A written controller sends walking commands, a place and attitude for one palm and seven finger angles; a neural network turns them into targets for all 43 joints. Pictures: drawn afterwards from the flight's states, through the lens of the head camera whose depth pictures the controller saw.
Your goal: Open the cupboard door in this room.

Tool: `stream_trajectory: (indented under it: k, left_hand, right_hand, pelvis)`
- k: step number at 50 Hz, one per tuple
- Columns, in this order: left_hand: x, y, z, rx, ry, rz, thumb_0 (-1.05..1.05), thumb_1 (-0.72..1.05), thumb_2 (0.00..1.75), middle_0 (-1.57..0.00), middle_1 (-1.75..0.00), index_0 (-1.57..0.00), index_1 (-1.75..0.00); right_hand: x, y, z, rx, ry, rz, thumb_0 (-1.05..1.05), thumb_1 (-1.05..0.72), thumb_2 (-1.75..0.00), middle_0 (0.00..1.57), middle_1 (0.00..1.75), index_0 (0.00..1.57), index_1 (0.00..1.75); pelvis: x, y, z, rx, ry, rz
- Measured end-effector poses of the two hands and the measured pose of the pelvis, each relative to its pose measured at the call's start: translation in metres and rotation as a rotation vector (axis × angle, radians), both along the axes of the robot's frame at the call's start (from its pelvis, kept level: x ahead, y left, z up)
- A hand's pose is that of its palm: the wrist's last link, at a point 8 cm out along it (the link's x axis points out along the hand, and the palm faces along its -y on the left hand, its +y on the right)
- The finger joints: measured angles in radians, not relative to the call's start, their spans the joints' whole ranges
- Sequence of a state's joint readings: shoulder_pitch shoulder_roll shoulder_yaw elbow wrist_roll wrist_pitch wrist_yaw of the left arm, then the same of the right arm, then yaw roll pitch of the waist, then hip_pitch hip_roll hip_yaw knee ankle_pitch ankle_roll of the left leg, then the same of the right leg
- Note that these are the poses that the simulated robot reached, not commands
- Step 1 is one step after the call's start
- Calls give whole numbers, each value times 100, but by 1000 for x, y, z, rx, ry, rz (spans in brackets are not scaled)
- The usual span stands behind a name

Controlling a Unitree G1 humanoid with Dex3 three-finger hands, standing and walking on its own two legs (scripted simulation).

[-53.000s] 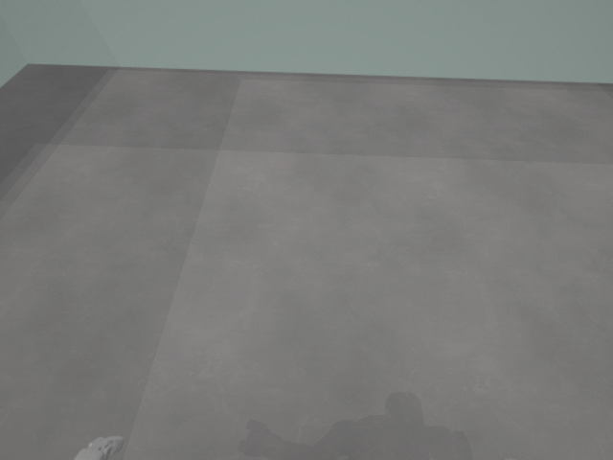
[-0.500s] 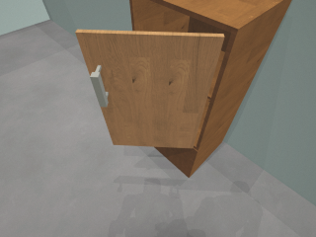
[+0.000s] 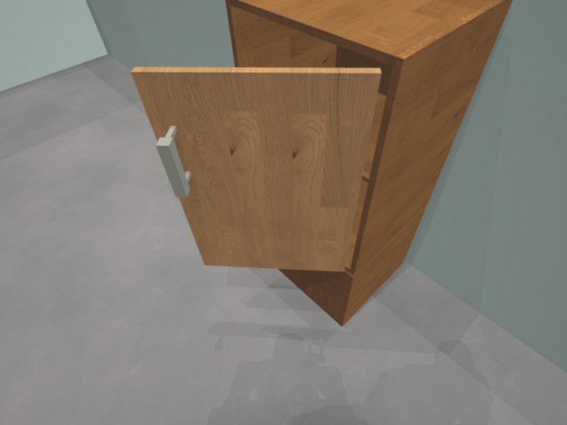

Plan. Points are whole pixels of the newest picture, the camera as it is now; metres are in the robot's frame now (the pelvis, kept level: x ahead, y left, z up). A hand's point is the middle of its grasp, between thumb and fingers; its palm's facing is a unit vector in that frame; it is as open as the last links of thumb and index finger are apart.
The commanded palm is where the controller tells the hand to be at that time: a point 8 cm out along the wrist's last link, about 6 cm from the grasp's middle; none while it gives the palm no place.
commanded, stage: come to a stop and stand still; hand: left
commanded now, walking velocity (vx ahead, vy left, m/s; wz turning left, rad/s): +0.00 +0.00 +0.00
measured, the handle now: (177, 161) +0.57 +0.24 +0.04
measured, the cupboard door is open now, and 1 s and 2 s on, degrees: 42 42 42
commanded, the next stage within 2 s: look again from close up in 0.10 s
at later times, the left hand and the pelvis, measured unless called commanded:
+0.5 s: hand out of the picture +0.02 +0.18 -0.17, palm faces +0.01 -0.98 -0.22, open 7.3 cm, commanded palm none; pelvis +0.01 +0.00 +0.00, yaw +0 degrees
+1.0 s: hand (155, 394) +0.18 +0.20 -0.05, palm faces +0.26 -0.96 -0.12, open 7.4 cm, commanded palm +0.12 +0.24 -0.06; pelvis +0.01 +0.01 -0.01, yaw +4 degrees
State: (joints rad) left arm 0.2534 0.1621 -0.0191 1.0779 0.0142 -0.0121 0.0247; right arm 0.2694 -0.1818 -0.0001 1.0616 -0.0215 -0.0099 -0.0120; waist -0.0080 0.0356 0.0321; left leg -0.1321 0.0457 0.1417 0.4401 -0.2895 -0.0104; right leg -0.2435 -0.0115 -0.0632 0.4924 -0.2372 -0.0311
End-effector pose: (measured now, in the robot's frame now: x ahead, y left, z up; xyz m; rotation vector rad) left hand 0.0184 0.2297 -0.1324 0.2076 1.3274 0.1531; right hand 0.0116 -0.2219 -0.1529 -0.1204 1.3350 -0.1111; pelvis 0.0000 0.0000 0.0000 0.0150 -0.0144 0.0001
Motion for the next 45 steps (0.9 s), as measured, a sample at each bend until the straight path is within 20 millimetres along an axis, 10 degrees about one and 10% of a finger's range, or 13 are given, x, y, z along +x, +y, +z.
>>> stream_trajectory:
  k: [17,43,45]
  left_hand:
    - [-7,-9,-6,-22,57,24,1,93,89,-20,-30,-20,-30]
    - [8,-1,-7,-16,32,30,1,92,89,-20,-30,-20,-30]
    - [33,6,11,-14,-144,111,2,93,89,-20,-30,-20,-30]
  right_hand:
    - [-21,3,3,0,113,-15,0,-91,-90,20,30,20,30]
    - [5,6,4,-15,66,-8,0,-91,-90,20,30,20,30]
    - [15,1,9,-40,-27,-9,1,-91,-89,20,30,20,30]
  pelvis:
    - [9,-5,2,-4,5,7]
    - [17,1,2,-10,9,7]
    - [15,2,1,-9,9,12]
